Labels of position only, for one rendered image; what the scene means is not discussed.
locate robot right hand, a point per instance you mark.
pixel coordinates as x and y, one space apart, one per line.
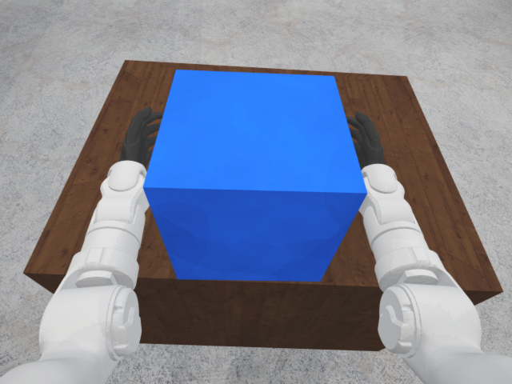
368 147

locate pedestal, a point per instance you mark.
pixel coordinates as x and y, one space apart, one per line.
341 312

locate right robot forearm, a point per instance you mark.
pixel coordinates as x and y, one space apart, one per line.
398 244

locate robot left hand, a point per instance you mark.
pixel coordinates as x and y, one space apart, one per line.
136 143

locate left robot forearm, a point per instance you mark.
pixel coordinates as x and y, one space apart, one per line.
110 250

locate robot right upper arm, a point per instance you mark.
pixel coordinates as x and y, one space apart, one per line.
435 329

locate robot left upper arm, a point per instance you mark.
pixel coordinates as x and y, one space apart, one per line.
85 333

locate carton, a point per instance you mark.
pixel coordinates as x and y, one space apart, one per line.
253 176

